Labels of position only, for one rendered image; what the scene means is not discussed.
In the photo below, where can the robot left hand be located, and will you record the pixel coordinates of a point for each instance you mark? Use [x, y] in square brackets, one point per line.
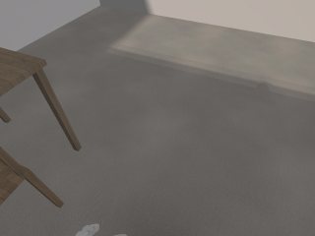
[88, 230]

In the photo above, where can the table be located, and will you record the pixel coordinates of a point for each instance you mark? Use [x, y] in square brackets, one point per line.
[15, 67]

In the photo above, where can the chair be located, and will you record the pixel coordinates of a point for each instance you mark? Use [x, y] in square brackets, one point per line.
[12, 174]

